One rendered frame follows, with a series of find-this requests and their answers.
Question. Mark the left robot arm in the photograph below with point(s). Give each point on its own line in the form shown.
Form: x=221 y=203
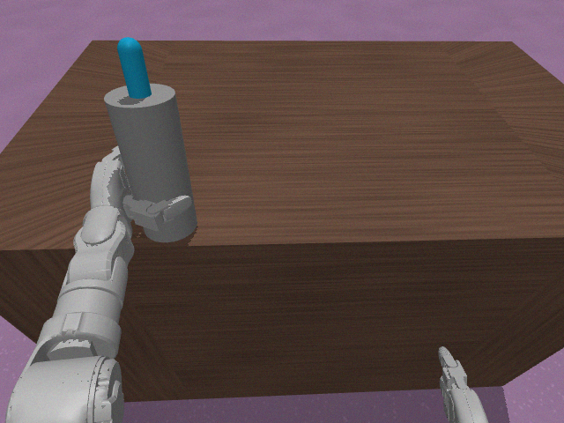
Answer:
x=72 y=375

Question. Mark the bottle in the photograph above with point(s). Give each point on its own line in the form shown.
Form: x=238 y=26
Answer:
x=146 y=122

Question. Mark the right robot hand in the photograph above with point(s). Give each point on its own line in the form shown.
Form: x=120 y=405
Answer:
x=460 y=404

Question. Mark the left robot hand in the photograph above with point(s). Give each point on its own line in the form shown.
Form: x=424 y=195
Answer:
x=110 y=186

